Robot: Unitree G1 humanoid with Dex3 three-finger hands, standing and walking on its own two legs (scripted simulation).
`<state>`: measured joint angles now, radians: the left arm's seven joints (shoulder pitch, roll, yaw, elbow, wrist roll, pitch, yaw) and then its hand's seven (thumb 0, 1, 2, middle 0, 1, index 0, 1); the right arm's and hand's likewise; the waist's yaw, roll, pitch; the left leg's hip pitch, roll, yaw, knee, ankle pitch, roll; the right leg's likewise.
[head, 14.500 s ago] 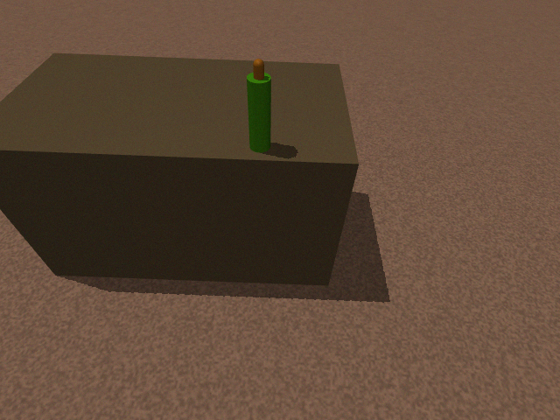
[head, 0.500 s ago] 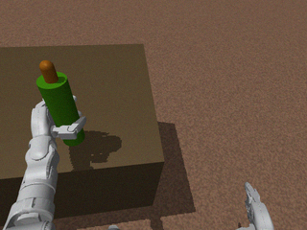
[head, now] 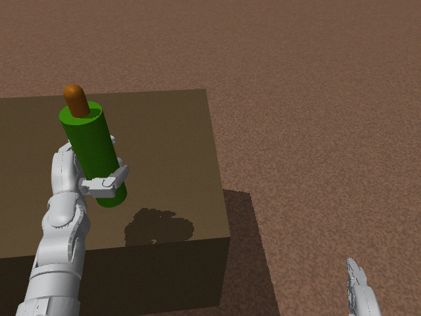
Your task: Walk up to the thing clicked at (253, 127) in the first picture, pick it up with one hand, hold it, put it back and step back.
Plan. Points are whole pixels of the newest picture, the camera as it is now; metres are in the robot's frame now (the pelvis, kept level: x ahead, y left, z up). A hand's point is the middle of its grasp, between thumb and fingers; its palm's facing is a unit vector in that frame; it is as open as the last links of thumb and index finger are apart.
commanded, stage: lift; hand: left
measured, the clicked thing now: (95, 151) +0.37 +0.19 +0.15
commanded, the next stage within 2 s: hold in 0.56 s
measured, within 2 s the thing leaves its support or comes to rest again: neither
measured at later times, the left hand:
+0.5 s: hand (100, 166) +0.33 +0.17 +0.16, palm faces +0.23 -0.97 -0.03, open 8.5 cm
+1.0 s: hand (96, 160) +0.32 +0.17 +0.19, palm faces +0.21 -0.98 -0.02, open 8.5 cm
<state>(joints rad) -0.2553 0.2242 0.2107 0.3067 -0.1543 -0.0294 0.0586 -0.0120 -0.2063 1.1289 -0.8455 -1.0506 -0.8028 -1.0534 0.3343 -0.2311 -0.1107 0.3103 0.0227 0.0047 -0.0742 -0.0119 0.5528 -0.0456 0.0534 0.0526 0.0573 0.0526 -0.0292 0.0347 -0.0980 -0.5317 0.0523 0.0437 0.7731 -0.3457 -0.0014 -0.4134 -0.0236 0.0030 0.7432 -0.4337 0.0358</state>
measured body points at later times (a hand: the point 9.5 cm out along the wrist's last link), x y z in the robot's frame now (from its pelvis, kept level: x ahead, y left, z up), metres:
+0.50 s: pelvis -0.01 -0.01 +0.02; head -0.02 -0.03 +0.46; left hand +0.31 +0.22 +0.17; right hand +0.16 -0.27 -0.05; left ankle +0.03 +0.12 -0.71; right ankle -0.03 -0.14 -0.71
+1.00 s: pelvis -0.01 -0.01 +0.02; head -0.03 -0.03 +0.47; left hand +0.30 +0.22 +0.19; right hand +0.17 -0.26 -0.05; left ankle +0.03 +0.12 -0.71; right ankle -0.03 -0.14 -0.71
